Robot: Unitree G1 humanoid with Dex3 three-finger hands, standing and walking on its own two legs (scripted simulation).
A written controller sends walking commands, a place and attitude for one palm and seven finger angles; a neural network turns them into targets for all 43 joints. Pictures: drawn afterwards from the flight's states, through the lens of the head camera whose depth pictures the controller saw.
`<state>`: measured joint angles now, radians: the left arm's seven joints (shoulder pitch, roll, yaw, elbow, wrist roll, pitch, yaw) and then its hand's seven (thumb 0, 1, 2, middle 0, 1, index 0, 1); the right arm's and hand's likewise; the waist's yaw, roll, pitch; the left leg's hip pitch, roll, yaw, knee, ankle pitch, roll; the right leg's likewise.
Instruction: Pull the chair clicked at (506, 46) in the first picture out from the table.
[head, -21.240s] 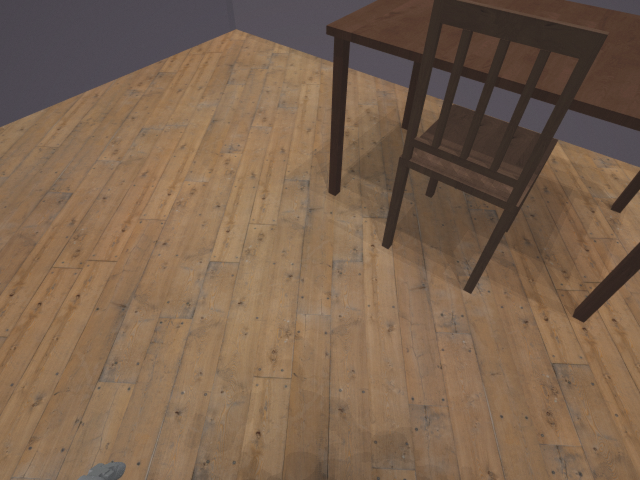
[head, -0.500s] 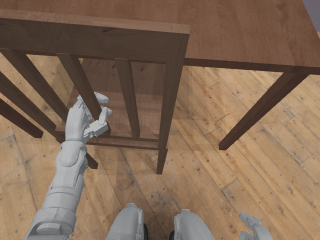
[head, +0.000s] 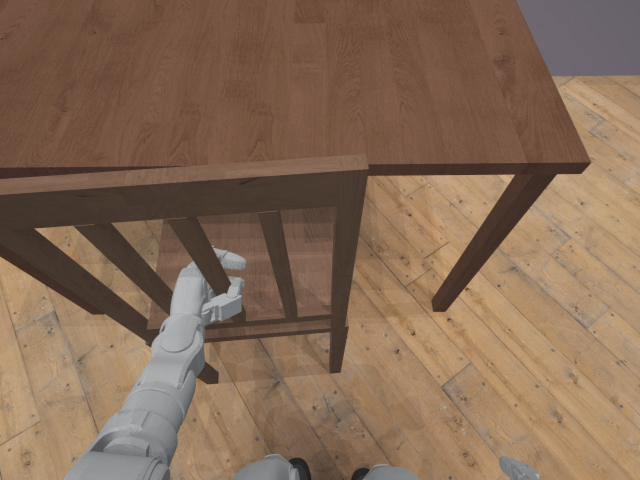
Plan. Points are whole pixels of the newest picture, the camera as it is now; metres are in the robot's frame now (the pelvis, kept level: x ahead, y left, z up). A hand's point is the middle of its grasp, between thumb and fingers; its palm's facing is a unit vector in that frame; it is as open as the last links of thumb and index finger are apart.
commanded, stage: step backward, pulling the chair out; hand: left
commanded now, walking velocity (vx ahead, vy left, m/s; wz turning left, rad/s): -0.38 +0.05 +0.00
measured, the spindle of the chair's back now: (217, 278) +0.38 +0.15 -0.05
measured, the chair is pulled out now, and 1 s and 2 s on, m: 0.07 0.19 0.34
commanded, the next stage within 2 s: none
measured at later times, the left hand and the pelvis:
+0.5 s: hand (237, 355) +0.27 +0.11 -0.06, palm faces +0.00 -0.99 -0.14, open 5.3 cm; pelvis -0.07 -0.01 -0.01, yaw +0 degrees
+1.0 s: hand (229, 387) +0.23 +0.12 -0.06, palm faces -0.11 -0.98 -0.16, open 5.3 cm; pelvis -0.11 +0.03 +0.00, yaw -2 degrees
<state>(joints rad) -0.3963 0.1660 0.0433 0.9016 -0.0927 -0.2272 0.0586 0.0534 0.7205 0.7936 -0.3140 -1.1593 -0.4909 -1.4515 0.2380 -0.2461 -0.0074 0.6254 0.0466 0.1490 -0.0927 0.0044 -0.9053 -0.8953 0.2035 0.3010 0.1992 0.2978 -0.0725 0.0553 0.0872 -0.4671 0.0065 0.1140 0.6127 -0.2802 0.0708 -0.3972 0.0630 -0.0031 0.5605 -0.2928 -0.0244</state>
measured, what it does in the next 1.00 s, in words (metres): walks backwards: left foot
